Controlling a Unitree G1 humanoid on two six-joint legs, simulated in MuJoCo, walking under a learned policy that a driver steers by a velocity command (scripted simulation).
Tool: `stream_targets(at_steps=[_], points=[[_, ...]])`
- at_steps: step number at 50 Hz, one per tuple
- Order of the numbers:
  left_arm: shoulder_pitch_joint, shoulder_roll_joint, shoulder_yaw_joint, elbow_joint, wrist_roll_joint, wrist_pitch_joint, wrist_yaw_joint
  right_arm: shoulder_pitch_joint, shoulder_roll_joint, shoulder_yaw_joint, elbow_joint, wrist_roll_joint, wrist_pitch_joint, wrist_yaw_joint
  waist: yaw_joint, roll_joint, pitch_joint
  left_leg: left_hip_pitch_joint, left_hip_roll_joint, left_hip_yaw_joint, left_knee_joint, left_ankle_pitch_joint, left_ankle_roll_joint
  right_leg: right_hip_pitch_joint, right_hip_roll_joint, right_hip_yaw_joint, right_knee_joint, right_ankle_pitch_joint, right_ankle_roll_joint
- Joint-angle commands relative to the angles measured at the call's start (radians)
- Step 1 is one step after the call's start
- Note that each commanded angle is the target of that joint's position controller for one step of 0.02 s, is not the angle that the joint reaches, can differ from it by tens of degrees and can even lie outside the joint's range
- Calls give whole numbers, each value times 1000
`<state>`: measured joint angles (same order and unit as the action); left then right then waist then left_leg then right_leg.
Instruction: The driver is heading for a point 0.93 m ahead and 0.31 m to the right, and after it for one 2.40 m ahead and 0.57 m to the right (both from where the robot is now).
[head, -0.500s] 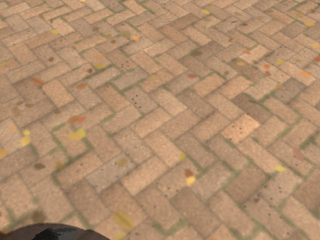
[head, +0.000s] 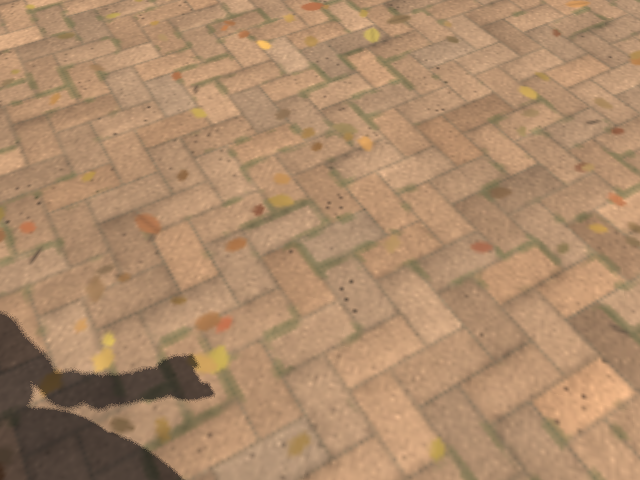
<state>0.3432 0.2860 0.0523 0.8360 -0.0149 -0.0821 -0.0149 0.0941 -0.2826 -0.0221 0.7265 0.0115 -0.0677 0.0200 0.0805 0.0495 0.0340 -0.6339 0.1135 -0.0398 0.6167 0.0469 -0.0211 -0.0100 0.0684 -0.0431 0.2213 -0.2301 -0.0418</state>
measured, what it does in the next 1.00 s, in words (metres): walks ahead, turning right: left foot, then right foot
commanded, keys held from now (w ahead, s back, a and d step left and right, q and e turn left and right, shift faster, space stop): w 0.12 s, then w+e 0.88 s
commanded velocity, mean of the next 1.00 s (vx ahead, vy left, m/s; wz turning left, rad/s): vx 0.50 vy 0.00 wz -0.39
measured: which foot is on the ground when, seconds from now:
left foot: up 0.00-0.10, down 0.12-0.66, up 0.68-1.00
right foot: down 0.00-0.14, up 0.16-0.66, down 0.68-1.00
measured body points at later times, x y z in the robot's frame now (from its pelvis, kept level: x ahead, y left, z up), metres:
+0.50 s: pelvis +0.28 +0.06 +0.00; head +0.30 +0.05 +0.45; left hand +0.47 +0.29 -0.11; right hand +0.27 -0.23 -0.12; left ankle +0.21 +0.14 -0.74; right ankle +0.43 -0.13 -0.69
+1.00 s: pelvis +0.55 -0.04 +0.00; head +0.58 -0.07 +0.45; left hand +0.73 +0.20 -0.10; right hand +0.64 -0.36 -0.08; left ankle +0.79 +0.06 -0.69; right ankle +0.48 -0.10 -0.74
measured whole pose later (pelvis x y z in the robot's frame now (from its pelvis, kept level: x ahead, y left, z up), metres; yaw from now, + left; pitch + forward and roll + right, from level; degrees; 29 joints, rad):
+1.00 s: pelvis +0.55 -0.04 +0.00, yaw -26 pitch +2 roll +0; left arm 0.33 0.28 0.07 0.73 -0.02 -0.04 0.01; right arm 0.05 -0.30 -0.05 0.71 -0.01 -0.09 0.01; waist 0.06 0.04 0.05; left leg -0.64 0.09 -0.10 0.65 -0.01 -0.07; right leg -0.13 0.11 0.12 0.35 -0.23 -0.08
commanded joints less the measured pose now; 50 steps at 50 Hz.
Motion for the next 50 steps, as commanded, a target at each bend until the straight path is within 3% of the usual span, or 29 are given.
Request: stream_targets(at_steps=[1,3,4,5,6,7,8,9,10,11,13,15,18,22,25,28,31,32,33,34,35,36,37,38,39,40,43,47,50], points=[[17,184,46,-25,-10,3,9,-97,-83,-21,-93,5,-20,14,-9,-103,37,36,-24,7,-72,-11,29,-18,-305,138,-42,220,-153],[14,192,50,-13,-10,16,14,-74,-101,-28,-93,3,-23,21,-35,-115,21,76,-37,15,-97,-89,56,38,-328,150,11,291,-133],[-2,197,51,-12,-10,23,17,-22,-115,-36,-81,2,-25,21,-69,-123,-8,154,-59,38,-117,-116,74,48,-318,138,76,404,-118],[-13,185,45,-12,-6,29,18,96,-147,-56,-45,-1,-25,16,-132,-109,-81,319,-92,71,-136,-120,99,26,-272,100,226,537,-93],[-1,138,25,-25,10,30,21,259,-204,-79,-7,-5,-22,6,-195,-57,-214,580,-21,2,-100,-93,142,-96,-217,54,467,451,-58],[117,30,-9,-53,12,14,14,343,-315,-105,2,-25,-15,0,-162,190,-351,960,237,-445,-157,-251,298,-505,-52,8,865,34,23],[99,68,-5,-34,-2,-6,10,373,-232,-85,4,-13,-13,4,-195,211,-404,993,286,-689,-307,-406,330,-650,-16,159,1015,-355,24],[22,154,21,-49,-34,-14,5,309,-180,-67,0,-12,-16,3,-193,121,-247,880,266,-551,-323,-470,278,-738,-69,192,1080,-305,7],[-38,153,21,-66,-37,-15,7,243,-154,-59,-9,-13,-17,2,-166,65,-156,749,232,-416,-341,-424,244,-735,-124,161,1050,-214,-1],[-69,142,23,-69,-23,-10,11,184,-120,-50,-9,-16,-20,3,-139,34,-85,632,190,-315,-375,-348,225,-708,-157,149,988,-139,5],[-28,113,28,-49,-16,18,15,130,-90,-44,-6,-27,-38,4,-91,72,-52,506,140,-177,-439,-223,201,-597,-194,157,928,-37,19],[-15,80,26,-42,-16,38,18,126,-95,-50,12,-30,-52,2,-77,48,-36,475,133,-83,-473,-105,210,-595,-193,161,909,17,33],[-76,67,26,-67,-10,43,20,146,-112,-58,40,-33,-55,-9,-85,15,-4,511,127,19,-493,3,209,-673,-187,180,789,143,49],[-183,39,15,-104,-4,32,-3,156,-135,-63,60,-26,-44,-26,-121,1,26,546,106,140,-514,35,180,-651,-175,106,553,313,45],[-279,22,6,-152,-4,31,-22,211,-155,-71,90,-16,-26,-33,-160,-21,63,638,139,178,-499,78,179,-686,-170,64,454,313,27],[-335,25,6,-198,-6,31,-41,239,-169,-79,109,-3,2,-35,-166,-19,74,752,172,208,-436,206,172,-717,-151,19,401,224,-2],[-277,65,28,-215,-8,39,-52,210,-205,-90,98,4,26,-49,-100,34,-3,795,173,249,-254,660,143,-565,-68,-63,401,80,-56],[-190,97,46,-200,-10,42,-51,197,-215,-93,92,4,35,-54,-48,46,-56,779,164,257,-120,762,131,-450,-32,-80,401,43,-82],[-42,146,76,-166,-12,43,-40,173,-215,-91,85,9,39,-58,38,27,-131,690,131,275,80,721,104,-230,3,-72,328,93,-121],[108,225,108,-133,-11,55,-17,182,-180,-76,68,-6,28,-58,99,-75,-219,448,81,272,379,387,61,73,-101,124,288,90,-179],[70,312,116,-143,-17,47,-10,279,-30,-30,18,-34,-4,-36,-35,-306,-291,-15,-140,166,714,-601,0,394,-352,685,219,-41,-371],[95,228,91,-164,-9,33,-13,171,-103,-39,4,1,-48,-19,40,-182,-375,-134,-143,-49,805,-641,18,434,-398,851,95,-115,-392],[56,182,77,-160,-2,21,-15,75,-147,-50,-30,36,-72,-9,47,-137,-233,-196,-90,-59,763,-538,44,331,-369,697,68,-33,-339],[-8,157,69,-166,-6,15,-15,69,-139,-47,-30,25,-83,-13,-6,-58,-150,-154,-46,-54,664,-453,51,184,-322,577,66,66,-300],[-73,125,59,-180,-6,15,-14,71,-144,-54,-18,-3,-82,-18,-44,-38,-96,-95,-20,-47,578,-412,39,58,-281,488,51,165,-276],[-107,107,51,-197,7,14,-8,94,-150,-61,-15,-13,-71,-18,-77,-64,-83,-27,-2,-53,541,-377,26,-26,-258,444,30,239,-271],[-112,135,57,-201,3,12,7,105,-116,-56,-24,-27,-39,-18,-104,-70,-56,31,-4,-20,412,-322,-31,-168,-222,362,-6,355,-273],[-60,169,67,-181,-4,23,29,-50,-66,-35,-72,-26,-34,-17,-47,-106,-21,94,-60,5,88,-57,-62,-265,-138,268,8,277,-206],[-3,174,69,-159,-9,31,32,-131,-74,-36,-100,-8,-42,-6,-7,-127,-25,159,-101,-3,-47,51,-57,-256,-149,313,35,171,-176]])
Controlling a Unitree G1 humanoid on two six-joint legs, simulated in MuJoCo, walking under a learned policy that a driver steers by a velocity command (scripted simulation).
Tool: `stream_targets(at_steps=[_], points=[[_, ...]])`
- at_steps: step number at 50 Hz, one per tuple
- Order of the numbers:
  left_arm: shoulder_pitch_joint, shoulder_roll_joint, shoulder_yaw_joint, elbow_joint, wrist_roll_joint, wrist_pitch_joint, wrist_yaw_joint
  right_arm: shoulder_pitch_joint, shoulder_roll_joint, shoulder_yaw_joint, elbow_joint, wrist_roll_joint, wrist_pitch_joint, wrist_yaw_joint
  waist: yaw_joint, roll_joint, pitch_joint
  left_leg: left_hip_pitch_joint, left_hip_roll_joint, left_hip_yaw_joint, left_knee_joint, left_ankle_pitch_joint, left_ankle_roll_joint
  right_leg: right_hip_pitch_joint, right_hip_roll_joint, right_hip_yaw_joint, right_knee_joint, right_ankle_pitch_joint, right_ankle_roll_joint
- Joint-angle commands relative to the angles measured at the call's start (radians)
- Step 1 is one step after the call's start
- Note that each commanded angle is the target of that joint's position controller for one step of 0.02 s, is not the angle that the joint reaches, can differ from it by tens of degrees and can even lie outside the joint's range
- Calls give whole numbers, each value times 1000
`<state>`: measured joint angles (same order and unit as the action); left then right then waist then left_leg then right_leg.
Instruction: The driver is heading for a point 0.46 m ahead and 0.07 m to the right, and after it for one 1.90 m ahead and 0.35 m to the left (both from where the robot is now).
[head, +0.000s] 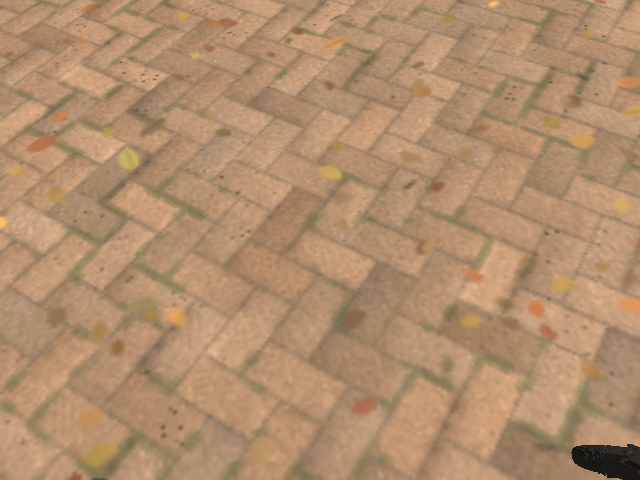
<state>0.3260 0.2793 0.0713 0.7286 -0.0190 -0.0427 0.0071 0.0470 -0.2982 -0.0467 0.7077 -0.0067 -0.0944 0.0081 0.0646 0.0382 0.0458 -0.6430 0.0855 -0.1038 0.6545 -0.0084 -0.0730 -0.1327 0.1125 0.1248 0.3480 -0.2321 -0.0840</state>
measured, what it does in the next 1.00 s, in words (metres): walks ahead: left foot, then right foot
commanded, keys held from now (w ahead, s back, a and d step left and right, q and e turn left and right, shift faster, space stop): w+e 0.42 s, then e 0.02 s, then q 0.56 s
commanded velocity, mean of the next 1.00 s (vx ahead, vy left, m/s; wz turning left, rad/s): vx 0.32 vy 0.00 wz -0.18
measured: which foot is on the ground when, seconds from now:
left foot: up 0.00-0.12, down 0.14-0.62, up 0.64-1.00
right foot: down 0.00-0.14, up 0.16-0.60, down 0.62-1.00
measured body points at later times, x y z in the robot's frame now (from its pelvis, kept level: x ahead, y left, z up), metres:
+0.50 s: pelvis +0.27 +0.03 +0.00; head +0.30 +0.02 +0.45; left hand +0.53 +0.22 -0.08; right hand +0.21 -0.25 -0.12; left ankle +0.23 +0.15 -0.75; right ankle +0.37 -0.17 -0.69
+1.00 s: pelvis +0.39 -0.02 -0.01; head +0.41 -0.01 +0.44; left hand +0.58 +0.23 -0.12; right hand +0.46 -0.32 -0.12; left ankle +0.42 +0.08 -0.73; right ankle +0.41 -0.16 -0.75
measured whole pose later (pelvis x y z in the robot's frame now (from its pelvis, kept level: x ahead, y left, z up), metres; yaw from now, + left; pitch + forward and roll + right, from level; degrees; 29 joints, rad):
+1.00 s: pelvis +0.39 -0.02 -0.01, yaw -7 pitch +0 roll -3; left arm 0.10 0.28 0.07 0.78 0.00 0.00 0.03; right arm 0.19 -0.30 -0.07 0.77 0.01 0.07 0.00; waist -0.01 0.01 0.04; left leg -0.40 0.08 0.05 0.76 -0.32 -0.02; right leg -0.29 -0.07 -0.20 0.47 -0.17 0.00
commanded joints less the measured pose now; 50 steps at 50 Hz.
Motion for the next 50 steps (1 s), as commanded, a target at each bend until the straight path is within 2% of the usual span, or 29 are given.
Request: stream_targets(at_steps=[1,4,6,7,8,9,10,11,12,14,16,19,22,24,26,28,30,31,32,33,34,35,36,37,38,41,45,48,50], points=[[25,176,49,-46,-9,-6,11,-93,-72,-15,-87,14,-19,9,10,-122,-38,170,-74,44,-113,97,3,-104,-206,174,-65,147,-128],[23,165,49,-43,-7,1,16,-64,-114,-33,-87,17,-31,17,-20,-151,-45,199,-71,14,-157,-7,42,-16,-249,270,30,122,-106],[0,139,41,-52,-2,5,14,67,-140,-53,-54,12,-41,11,-93,-162,-91,376,-75,42,-207,-47,88,-28,-210,270,150,182,-70],[2,81,19,-65,8,3,9,195,-181,-67,-41,-6,-46,4,-151,-100,-209,602,39,-56,-189,-82,145,-108,-152,210,377,129,-35],[128,14,-2,-90,-13,-5,9,314,-272,-90,-17,-26,-36,1,-125,182,-366,966,277,-471,-255,-292,301,-439,-4,63,728,-198,44],[148,83,2,-87,-24,-9,10,326,-215,-80,-7,0,-28,10,-122,270,-362,991,348,-724,-349,-548,335,-615,-53,61,908,-362,60],[65,162,23,-83,-25,-5,10,273,-139,-60,-24,8,-22,6,-145,149,-222,874,310,-596,-373,-605,293,-667,-102,65,975,-276,67],[-6,172,27,-95,-13,2,12,224,-113,-50,-31,2,-12,2,-139,72,-139,754,270,-446,-375,-496,259,-651,-138,22,974,-204,71],[-47,161,29,-108,-1,3,10,186,-91,-42,-25,-3,-7,0,-122,45,-72,642,227,-333,-396,-371,250,-627,-166,14,926,-151,73],[-41,124,29,-111,-8,13,0,159,-70,-35,-13,-8,-11,-4,-88,84,-38,532,175,-185,-445,-242,235,-549,-210,1,858,-97,71],[-51,87,21,-121,-10,24,-3,167,-81,-41,3,0,-20,-4,-83,77,-27,510,173,-99,-483,-160,253,-549,-223,-18,808,-70,77],[-102,70,14,-145,-2,27,-7,183,-119,-55,27,0,-23,-5,-89,38,-21,545,191,-8,-510,-47,275,-598,-235,-20,693,28,93],[-165,60,9,-155,-2,18,-23,168,-136,-58,38,2,-12,-9,-103,26,0,560,161,123,-503,87,250,-565,-224,-59,518,181,93],[-239,22,-7,-175,10,4,-33,200,-141,-54,62,10,1,-12,-128,12,13,523,133,182,-473,240,239,-464,-187,-106,373,237,85],[-274,15,-10,-187,11,-5,-43,249,-156,-53,92,25,12,-8,-134,24,-5,557,143,175,-440,327,236,-393,-158,-129,288,245,72],[-266,49,3,-187,18,-12,-47,249,-181,-57,108,44,22,-4,-106,51,-23,615,155,144,-367,408,221,-342,-133,-134,210,201,44],[-113,112,32,-132,35,-18,-37,225,-179,-53,116,53,27,-5,-6,43,-113,601,110,150,-179,496,171,-99,-94,-154,77,323,1],[-29,180,50,-110,50,-17,-23,250,-136,-36,111,34,21,-5,22,-2,-195,487,50,176,-19,319,118,113,-180,-96,104,664,-30],[39,238,48,-114,88,-6,-3,318,-38,2,88,-9,11,7,7,-226,-359,163,-59,179,337,-389,41,483,-485,199,230,1171,-178],[26,186,25,-131,78,4,-1,418,-35,11,132,11,17,10,-6,-274,-541,140,-87,-16,528,-763,19,510,-600,315,232,1271,-278],[-1,174,30,-120,47,16,-13,378,-139,-20,134,49,32,10,12,-211,-498,95,-53,-20,589,-728,12,409,-546,235,160,999,-277],[-72,147,21,-114,29,16,-16,287,-141,-24,110,55,46,2,-9,-167,-350,25,-19,24,568,-680,13,295,-480,163,109,777,-224],[-137,106,9,-104,23,12,-15,256,-120,-25,113,41,68,-13,-37,-128,-244,27,7,37,515,-617,1,157,-435,102,54,614,-182],[-198,85,2,-100,28,10,-14,273,-108,-28,122,31,96,-27,-75,-142,-189,111,19,44,476,-563,-16,11,-404,39,1,515,-157],[-243,103,10,-95,40,9,-12,298,-91,-27,123,26,118,-37,-105,-165,-158,189,4,74,457,-506,-32,-106,-389,-8,-45,453,-153],[-287,115,20,-78,51,2,4,304,-74,-34,101,17,142,-51,-122,-176,-142,245,3,98,389,-419,-26,-189,-399,-83,-91,338,-164],[-286,132,29,-43,38,16,28,207,-75,-34,42,14,152,-33,-92,-169,-138,263,21,110,244,-326,14,-157,-432,-115,-107,194,-156],[-285,152,36,-20,21,31,30,192,-93,-43,17,14,158,-13,-94,-166,-130,300,11,135,145,-336,49,-117,-456,-127,-69,170,-130],[-302,155,38,-7,0,42,30,236,-90,-50,26,10,156,-1,-126,-143,-127,391,-25,178,-20,-251,88,-122,-429,-171,16,131,-76]])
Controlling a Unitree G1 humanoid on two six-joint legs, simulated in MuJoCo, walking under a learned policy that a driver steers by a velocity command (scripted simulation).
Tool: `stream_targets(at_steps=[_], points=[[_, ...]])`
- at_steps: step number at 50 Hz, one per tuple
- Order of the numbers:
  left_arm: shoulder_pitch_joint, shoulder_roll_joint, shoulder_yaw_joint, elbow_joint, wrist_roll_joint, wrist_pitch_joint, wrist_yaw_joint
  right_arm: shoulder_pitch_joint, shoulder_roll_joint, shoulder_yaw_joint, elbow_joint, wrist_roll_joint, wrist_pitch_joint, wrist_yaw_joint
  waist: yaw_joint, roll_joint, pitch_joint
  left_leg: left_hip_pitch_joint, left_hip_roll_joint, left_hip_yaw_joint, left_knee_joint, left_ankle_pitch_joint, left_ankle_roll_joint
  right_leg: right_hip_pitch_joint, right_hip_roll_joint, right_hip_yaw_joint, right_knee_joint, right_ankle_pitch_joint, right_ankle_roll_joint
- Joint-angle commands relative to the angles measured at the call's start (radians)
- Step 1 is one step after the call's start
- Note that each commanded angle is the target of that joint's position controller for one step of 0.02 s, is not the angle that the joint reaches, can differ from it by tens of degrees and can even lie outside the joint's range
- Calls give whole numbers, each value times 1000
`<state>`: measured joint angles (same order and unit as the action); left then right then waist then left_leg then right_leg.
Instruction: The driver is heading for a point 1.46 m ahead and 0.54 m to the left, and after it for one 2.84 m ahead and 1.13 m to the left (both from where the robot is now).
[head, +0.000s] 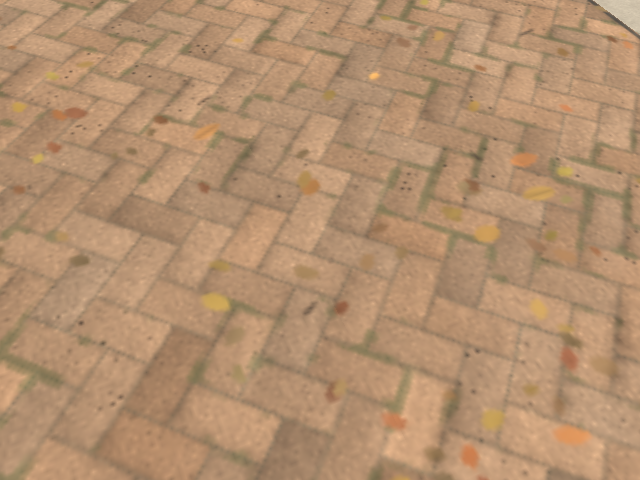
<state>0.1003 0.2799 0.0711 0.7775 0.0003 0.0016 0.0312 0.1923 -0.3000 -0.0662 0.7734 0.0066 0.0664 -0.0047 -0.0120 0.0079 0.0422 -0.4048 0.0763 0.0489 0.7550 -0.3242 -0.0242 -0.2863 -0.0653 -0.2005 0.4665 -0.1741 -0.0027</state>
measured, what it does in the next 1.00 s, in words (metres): steps on the spot, turning left: left foot, then right foot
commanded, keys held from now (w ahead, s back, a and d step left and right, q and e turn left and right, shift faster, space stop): q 0.68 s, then no key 0.02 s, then w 0.30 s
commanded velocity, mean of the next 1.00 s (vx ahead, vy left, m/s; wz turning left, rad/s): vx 0.08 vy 0.00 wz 0.48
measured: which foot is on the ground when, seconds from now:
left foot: up 0.00-0.02, down 0.04-0.52, up 0.54-0.90, down 0.92-1.00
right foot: down 0.00-0.04, up 0.06-0.50, down 0.52-0.92, up 0.94-1.00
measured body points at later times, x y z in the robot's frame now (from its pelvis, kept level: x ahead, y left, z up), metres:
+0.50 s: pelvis +0.03 +0.00 +0.00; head +0.06 +0.01 +0.45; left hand +0.10 +0.32 -0.10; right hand +0.26 -0.24 -0.09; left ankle +0.02 +0.11 -0.73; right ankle +0.08 -0.13 -0.73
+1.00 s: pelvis +0.05 +0.05 +0.01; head +0.06 +0.07 +0.46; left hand -0.01 +0.34 -0.12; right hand +0.29 -0.13 -0.09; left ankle -0.03 +0.12 -0.73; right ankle +0.08 -0.10 -0.68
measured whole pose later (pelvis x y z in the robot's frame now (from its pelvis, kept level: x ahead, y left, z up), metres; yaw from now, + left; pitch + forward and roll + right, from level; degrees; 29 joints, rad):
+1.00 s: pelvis +0.05 +0.05 +0.01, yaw +30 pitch +1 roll -1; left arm 0.23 0.32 0.06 0.86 -0.03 -0.04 -0.03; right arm 0.27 -0.27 -0.04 0.68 0.01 -0.02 0.01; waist 0.02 -0.04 0.00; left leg -0.19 -0.02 0.00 0.48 -0.31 0.04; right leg -0.36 -0.06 -0.02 0.90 -0.46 -0.02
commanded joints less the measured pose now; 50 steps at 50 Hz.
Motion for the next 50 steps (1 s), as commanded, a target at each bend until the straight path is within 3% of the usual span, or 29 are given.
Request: stream_targets(at_steps=[1,2,3,4,5,6,7,9,14,17,22,24,25,26,27,28,29,31,33,35,38,42,44,45,46,47,48,49,50], points=[[-44,127,34,-36,-26,4,6,115,-109,-40,-32,-12,-7,11,-50,-59,-106,198,-36,4,-219,127,73,3,-203,116,-5,-13,-100],[15,82,27,-21,-7,13,3,120,-195,-62,-47,-15,-13,-2,-18,172,-66,242,102,-229,-380,365,140,-114,-90,12,240,-179,-3],[-43,72,20,-73,22,14,9,97,-287,-72,-90,-24,-23,-12,-13,365,-19,277,302,-561,-444,542,323,-376,73,48,482,-491,79],[-112,102,30,-89,19,13,14,124,-268,-68,-89,-53,-48,-1,-65,264,-84,236,311,-590,-477,466,393,-385,83,212,652,-518,64],[-100,119,38,-82,-1,15,15,80,-243,-62,-93,-47,-69,2,-32,205,-78,238,258,-499,-473,395,342,-397,62,253,693,-422,44],[-68,124,46,-56,-2,17,20,17,-216,-59,-104,-23,-76,-4,1,141,-77,246,204,-428,-454,340,276,-405,44,266,681,-324,37],[-59,137,52,-41,6,18,27,-25,-177,-47,-115,-3,-74,-12,12,124,-83,248,181,-392,-442,351,239,-401,37,271,662,-267,41],[-48,124,53,-32,9,11,24,-24,-152,-35,-127,-3,-68,-25,21,113,-127,251,150,-354,-422,460,231,-343,58,268,674,-196,55],[-82,81,35,-35,-4,-3,16,22,-177,-48,-135,4,-55,-43,-10,119,-144,340,125,-379,-400,423,236,-319,78,288,421,-144,86],[-85,90,33,-32,-8,-8,5,9,-193,-55,-148,1,-45,-40,-17,145,-125,279,114,-424,-402,352,247,-231,92,290,308,-155,93],[-44,116,36,-21,-16,-29,-16,-32,-192,-56,-169,8,-31,-27,-10,164,-132,269,97,-528,-360,436,243,-112,113,296,142,-177,73],[16,121,41,-4,-16,-39,-25,-68,-185,-54,-180,20,-24,-30,30,155,-141,254,59,-536,-316,437,204,-3,112,280,-48,-55,50],[50,143,48,9,-12,-41,-26,-70,-170,-49,-185,22,-21,-34,41,132,-147,198,21,-516,-280,346,163,98,67,294,-135,61,29],[68,207,61,5,5,-36,-20,-33,-121,-35,-189,12,-21,-33,17,-21,-174,76,-61,-419,-123,98,109,222,-113,444,-158,147,-38],[36,273,71,4,27,-24,-15,16,-104,-34,-210,17,-29,-29,-39,-281,-129,-144,-231,-228,46,-291,46,256,-289,668,-165,373,-203],[12,214,57,-19,36,-26,-14,21,-197,-59,-194,-1,-38,-27,-12,-221,-123,-179,-155,-217,285,-327,-1,203,-365,698,-166,388,-292],[-34,160,41,-37,29,-27,-8,27,-235,-78,-173,8,-36,-23,-25,-152,-108,-168,-132,-217,372,-257,-14,174,-303,595,-154,350,-263],[-78,124,28,-44,1,-22,1,37,-193,-74,-153,6,-16,-25,-25,-137,-69,-204,-117,-194,441,-144,-48,175,-202,450,-142,275,-197],[-47,135,25,-33,3,-12,11,7,-144,-57,-173,16,-11,-17,-2,-149,-51,-213,-105,-143,413,-92,-69,180,-169,367,-152,312,-201],[8,152,29,-21,9,-3,17,-51,-117,-43,-205,20,-15,-13,42,-164,-65,-222,-84,-115,311,-80,-81,249,-182,349,-152,344,-221],[53,192,39,-11,-6,-1,6,-78,-85,-19,-224,11,-23,-3,78,-177,-95,-128,-54,-72,122,-92,-62,246,-193,354,-213,-13,-223],[55,221,41,1,-24,-19,-27,-41,-96,-12,-200,10,-45,9,59,-173,-42,84,-75,-3,-137,-62,2,114,-198,346,-255,-197,-211],[47,201,31,15,-39,-28,-43,54,-87,-14,-149,8,-56,11,-1,-141,-34,277,-101,28,-334,72,46,27,-177,309,-191,-186,-181],[54,153,13,24,-31,-37,-50,128,-104,-23,-122,13,-58,5,-37,-109,-63,423,-92,-4,-365,72,65,-49,-147,273,-109,-173,-142],[30,70,-15,12,-7,-48,-61,230,-149,-35,-102,15,-63,-3,-76,35,-114,577,58,-208,-410,79,104,-172,-67,174,141,-216,-69],[-21,51,-21,-53,2,-67,-61,267,-283,-62,-114,3,-69,0,-82,278,-106,621,285,-599,-505,-67,259,-449,59,105,397,-397,-6],[-66,148,6,-60,-23,-79,-56,263,-229,-52,-114,-2,-94,8,-106,180,-56,547,322,-682,-557,-164,338,-520,15,208,573,-435,-6],[-41,174,16,-54,-42,-83,-62,215,-175,-34,-118,-4,-112,8,-69,167,8,512,282,-596,-569,-218,312,-558,-26,237,613,-341,-26],[-19,166,17,-30,-43,-87,-66,181,-145,-26,-124,-4,-124,9,-53,156,37,488,227,-514,-588,-210,278,-558,-47,238,608,-255,-38]])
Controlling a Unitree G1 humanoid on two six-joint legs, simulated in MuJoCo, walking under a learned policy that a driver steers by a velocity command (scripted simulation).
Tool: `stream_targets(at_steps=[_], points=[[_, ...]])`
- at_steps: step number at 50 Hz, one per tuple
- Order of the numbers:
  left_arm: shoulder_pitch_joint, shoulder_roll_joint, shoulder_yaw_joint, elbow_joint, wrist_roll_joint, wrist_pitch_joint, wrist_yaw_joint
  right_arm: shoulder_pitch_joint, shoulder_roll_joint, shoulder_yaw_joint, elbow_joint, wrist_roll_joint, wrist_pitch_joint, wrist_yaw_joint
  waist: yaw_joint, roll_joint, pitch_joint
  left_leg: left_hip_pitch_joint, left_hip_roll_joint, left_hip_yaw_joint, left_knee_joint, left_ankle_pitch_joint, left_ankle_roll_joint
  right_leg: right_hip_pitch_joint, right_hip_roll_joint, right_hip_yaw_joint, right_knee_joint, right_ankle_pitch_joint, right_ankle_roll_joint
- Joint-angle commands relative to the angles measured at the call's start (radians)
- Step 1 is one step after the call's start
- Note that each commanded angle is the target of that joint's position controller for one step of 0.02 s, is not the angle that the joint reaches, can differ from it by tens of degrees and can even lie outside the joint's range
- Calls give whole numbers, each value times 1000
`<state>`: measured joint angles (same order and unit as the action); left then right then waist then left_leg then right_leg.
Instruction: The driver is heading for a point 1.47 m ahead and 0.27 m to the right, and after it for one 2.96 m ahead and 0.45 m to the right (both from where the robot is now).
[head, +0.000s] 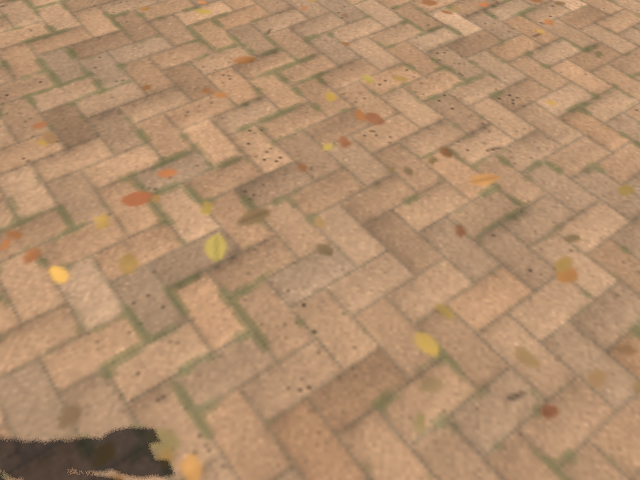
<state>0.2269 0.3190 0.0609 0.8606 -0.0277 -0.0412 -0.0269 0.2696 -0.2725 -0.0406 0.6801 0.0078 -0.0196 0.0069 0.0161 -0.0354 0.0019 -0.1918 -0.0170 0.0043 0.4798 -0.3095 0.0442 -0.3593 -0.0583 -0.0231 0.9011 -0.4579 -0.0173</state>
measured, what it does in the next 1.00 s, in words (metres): walks ahead: right foot, then left foot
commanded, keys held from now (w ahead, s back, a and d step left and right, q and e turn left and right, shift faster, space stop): w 1.00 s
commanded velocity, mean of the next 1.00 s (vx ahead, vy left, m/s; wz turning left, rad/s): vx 0.46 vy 0.00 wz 0.04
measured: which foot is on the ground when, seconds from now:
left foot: down 0.00-0.40, up 0.42-0.88, down 0.90-1.00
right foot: up 0.00-0.36, down 0.38-0.90, up 0.92-1.00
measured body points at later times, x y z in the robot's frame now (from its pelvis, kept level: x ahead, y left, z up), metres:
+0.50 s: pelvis +0.24 -0.05 -0.01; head +0.28 -0.06 +0.44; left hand +0.40 +0.22 -0.11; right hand +0.29 -0.33 -0.14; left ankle +0.11 +0.10 -0.65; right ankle +0.32 -0.13 -0.74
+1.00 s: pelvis +0.54 +0.01 -0.01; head +0.58 +0.02 +0.44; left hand +0.58 +0.29 -0.15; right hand +0.72 -0.25 -0.10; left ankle +0.62 +0.10 -0.74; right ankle +0.40 -0.13 -0.65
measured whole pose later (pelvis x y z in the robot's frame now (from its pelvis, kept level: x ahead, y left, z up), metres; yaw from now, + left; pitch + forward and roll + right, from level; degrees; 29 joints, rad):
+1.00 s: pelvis +0.54 +0.01 -0.01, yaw +0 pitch +2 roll -1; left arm 0.32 0.31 0.04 0.89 -0.03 -0.07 -0.01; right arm 0.15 -0.28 -0.04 0.70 0.00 -0.09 0.03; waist 0.03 -0.01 0.05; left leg -0.42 0.00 0.04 0.54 -0.16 0.05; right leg -0.28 0.00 0.04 1.09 -0.46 -0.04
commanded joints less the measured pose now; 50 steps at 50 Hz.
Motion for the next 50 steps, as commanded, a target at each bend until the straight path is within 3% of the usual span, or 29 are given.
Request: stream_targets(at_steps=[1,5,10,15,17,18,19,20,21,22,23,24,25,26,28,30,32,35,38,40,43,44,45,46,47,48,49,50], points=[[-146,127,29,-107,-2,-48,-8,79,-159,-46,-31,-1,-42,-4,-71,185,98,267,296,-414,-331,-136,188,-493,-63,60,142,106,-22],[-158,71,14,-98,15,-51,-18,79,-154,-45,-31,-6,-49,-15,-55,133,72,228,233,-227,-360,211,164,-425,-53,31,9,323,23],[-285,27,-13,-148,12,-50,-26,141,-182,-56,12,0,-51,-20,-93,132,105,141,211,-119,-380,250,150,-296,-4,-2,-266,501,49],[-313,61,-11,-178,9,-61,-45,166,-198,-66,57,15,-45,-23,-65,137,121,238,277,-116,-329,365,126,-251,14,16,-379,462,-14],[-229,99,6,-161,12,-61,-39,155,-216,-71,62,10,-34,-27,-13,165,42,282,269,-95,-202,693,103,-112,63,-24,-379,395,-51],[-96,133,27,-125,12,-58,-29,148,-210,-67,65,6,-25,-30,58,161,-50,260,231,-58,-32,861,79,70,99,-55,-388,389,-81],[69,174,46,-87,12,-52,-16,163,-186,-53,61,-3,-21,-35,129,140,-171,115,190,-35,196,788,44,349,42,2,-349,392,-120],[202,281,71,-70,34,-45,-7,289,-70,-18,33,-5,-35,-23,93,-110,-357,-289,45,-10,635,330,-36,762,-251,479,-377,171,-292],[214,205,49,-56,17,-49,-14,252,-77,-13,47,7,-57,-22,109,-199,-434,-414,-53,-151,803,-251,-40,788,-319,804,-593,-10,-323],[128,163,33,-61,10,-50,-11,144,-159,-37,17,43,-71,-14,102,-149,-242,-532,13,-161,874,-219,-23,656,-296,690,-636,-91,-269],[59,135,26,-77,15,-47,-5,74,-167,-33,-3,48,-80,-13,76,-78,-131,-539,70,-119,842,-139,-5,507,-265,559,-650,-37,-238],[4,108,18,-83,24,-47,-4,34,-160,-34,-8,29,-83,-15,43,-19,-51,-511,113,-94,773,-67,-5,355,-229,457,-675,67,-225],[-32,79,9,-90,39,-53,-4,47,-155,-40,1,15,-75,-17,4,-33,-26,-445,149,-101,718,-12,-3,256,-189,381,-700,151,-212],[-53,72,8,-92,44,-56,-5,78,-135,-37,15,13,-63,-15,-20,-53,-22,-393,160,-102,699,16,-9,195,-169,342,-729,188,-217],[-54,77,10,-80,34,-70,-5,97,-101,-30,26,8,-43,-18,-42,-51,-2,-375,172,-86,652,40,-30,127,-158,269,-776,262,-238],[-38,96,15,-66,29,-76,2,33,-99,-27,5,-3,-39,-23,-36,-31,38,-432,181,-76,562,123,-57,113,-151,213,-807,326,-248],[-13,108,17,-56,25,-74,9,-36,-90,-23,-12,-8,-47,-20,-16,-11,52,-464,182,-66,430,248,-71,143,-131,159,-812,389,-233],[38,129,18,-41,15,-65,17,-155,-56,-8,-36,-2,-66,-6,34,2,66,-412,141,-18,205,403,-71,167,-97,84,-805,436,-198],[113,147,22,-11,7,-48,19,-242,-55,-5,-63,10,-76,13,73,3,80,-416,116,-11,97,430,-63,265,-135,93,-776,433,-194],[136,152,25,4,4,-32,22,-274,-70,-8,-81,11,-79,25,72,-3,84,-441,106,-22,50,378,-39,354,-173,106,-735,471,-183],[124,171,34,10,4,-12,28,-210,-111,-24,-76,8,-80,33,14,-34,35,-345,69,-3,20,248,6,444,-197,109,-615,702,-151],[101,169,32,6,6,-5,30,-102,-139,-41,-46,6,-80,30,-54,-32,-34,-194,36,29,-7,247,32,433,-164,76,-477,858,-130],[105,133,17,-3,17,-2,32,57,-189,-65,-2,3,-77,20,-124,-10,-156,60,56,14,16,266,67,335,-110,37,-265,845,-98],[199,34,-16,-38,32,-16,27,180,-296,-88,11,-23,-73,12,-112,179,-333,467,315,-360,41,209,198,-17,6,-10,123,505,-36],[234,4,-29,-24,24,-39,19,219,-270,-83,28,-10,-70,19,-106,321,-418,599,418,-727,-127,33,284,-251,127,95,322,-119,-12],[136,113,-3,-38,-6,-54,11,175,-189,-57,22,-2,-71,18,-126,221,-291,526,386,-649,-163,-60,233,-365,62,148,403,-101,-28],[56,128,1,-65,-18,-64,8,97,-167,-49,12,0,-70,15,-109,169,-163,387,353,-509,-183,1,202,-395,11,113,383,-6,-38],[16,118,0,-71,-5,-66,11,39,-148,-42,7,-5,-69,15,-83,107,-89,258,314,-409,-209,107,190,-370,-28,92,332,73,-34]])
